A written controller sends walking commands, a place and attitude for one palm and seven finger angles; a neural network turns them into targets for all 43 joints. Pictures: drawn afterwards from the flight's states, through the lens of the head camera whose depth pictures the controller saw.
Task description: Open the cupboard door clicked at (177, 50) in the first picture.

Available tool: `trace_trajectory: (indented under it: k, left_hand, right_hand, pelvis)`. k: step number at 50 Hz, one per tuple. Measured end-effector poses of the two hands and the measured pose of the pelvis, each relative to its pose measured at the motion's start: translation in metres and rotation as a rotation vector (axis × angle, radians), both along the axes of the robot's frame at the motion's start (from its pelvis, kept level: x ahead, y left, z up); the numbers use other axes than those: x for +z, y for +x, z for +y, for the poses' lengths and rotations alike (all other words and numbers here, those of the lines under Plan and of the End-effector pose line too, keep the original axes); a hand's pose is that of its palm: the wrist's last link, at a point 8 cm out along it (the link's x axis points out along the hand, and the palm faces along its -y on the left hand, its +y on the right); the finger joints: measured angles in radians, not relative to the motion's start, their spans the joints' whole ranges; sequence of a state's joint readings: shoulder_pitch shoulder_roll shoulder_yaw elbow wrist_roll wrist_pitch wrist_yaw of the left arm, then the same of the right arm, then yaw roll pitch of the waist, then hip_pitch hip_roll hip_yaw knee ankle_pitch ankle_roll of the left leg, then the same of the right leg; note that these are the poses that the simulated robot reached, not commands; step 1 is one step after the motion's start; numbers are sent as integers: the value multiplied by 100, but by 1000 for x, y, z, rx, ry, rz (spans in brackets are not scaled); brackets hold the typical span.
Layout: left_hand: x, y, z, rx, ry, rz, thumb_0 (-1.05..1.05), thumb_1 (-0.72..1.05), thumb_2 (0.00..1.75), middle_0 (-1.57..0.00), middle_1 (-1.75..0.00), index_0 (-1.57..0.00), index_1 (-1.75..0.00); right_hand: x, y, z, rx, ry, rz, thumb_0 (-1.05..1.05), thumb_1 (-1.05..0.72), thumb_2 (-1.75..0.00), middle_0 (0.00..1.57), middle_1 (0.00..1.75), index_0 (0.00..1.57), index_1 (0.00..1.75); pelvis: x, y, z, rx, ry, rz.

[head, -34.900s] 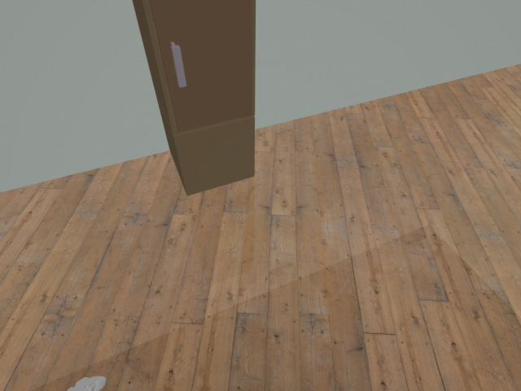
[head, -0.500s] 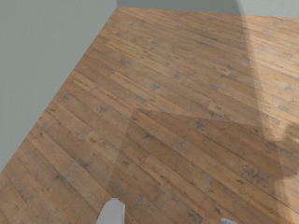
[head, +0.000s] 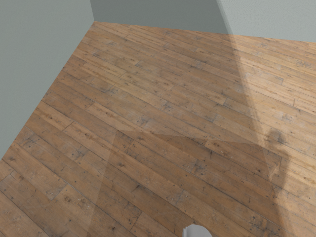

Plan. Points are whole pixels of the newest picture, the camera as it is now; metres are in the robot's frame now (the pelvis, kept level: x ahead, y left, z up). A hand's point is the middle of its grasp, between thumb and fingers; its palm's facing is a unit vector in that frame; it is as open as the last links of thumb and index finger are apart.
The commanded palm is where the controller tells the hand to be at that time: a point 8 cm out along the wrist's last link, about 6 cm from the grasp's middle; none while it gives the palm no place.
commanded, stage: turn to face it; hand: left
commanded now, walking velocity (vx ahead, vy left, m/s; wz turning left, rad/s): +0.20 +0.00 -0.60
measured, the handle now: out of the picture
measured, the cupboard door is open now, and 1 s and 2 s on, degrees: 43 43 43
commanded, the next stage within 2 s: none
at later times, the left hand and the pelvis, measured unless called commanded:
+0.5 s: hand (126, 179) +0.31 +0.13 -0.17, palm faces +0.11 -0.98 -0.15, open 7.1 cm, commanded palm none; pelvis +0.20 -0.04 -0.01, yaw +7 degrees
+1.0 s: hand (108, 191) +0.26 +0.18 -0.16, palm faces +0.39 -0.86 -0.31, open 7.4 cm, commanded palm none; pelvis +0.26 -0.06 -0.02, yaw +23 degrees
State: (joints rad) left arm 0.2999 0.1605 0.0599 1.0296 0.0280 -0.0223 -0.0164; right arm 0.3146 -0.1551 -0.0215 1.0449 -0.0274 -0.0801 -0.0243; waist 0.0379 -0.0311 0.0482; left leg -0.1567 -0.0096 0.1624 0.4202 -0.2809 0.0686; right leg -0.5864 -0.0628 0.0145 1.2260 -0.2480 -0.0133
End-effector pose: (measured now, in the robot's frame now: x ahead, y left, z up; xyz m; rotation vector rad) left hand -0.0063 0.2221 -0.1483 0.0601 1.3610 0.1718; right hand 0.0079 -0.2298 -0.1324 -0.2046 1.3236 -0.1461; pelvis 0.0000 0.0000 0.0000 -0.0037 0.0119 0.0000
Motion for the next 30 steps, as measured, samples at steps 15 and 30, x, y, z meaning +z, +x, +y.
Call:
trace_trajectory:
  k: [15,30]
  left_hand:
    - [1,302,-49,-219,52,-296,0,91,90,-19,-30,-19,-30]
    - [-18,296,-4,70,40,-252,-2,93,90,-20,-30,-20,-30]
  right_hand:
    - [-9,3,-7,-224,85,385,0,-91,-90,20,30,20,30]
    - [-6,306,-35,128,-43,-133,0,-91,-90,19,30,20,30]
  pelvis:
    - [-20,151,-47,-1,6,13]
    - [-26,220,-22,185,-27,-10]
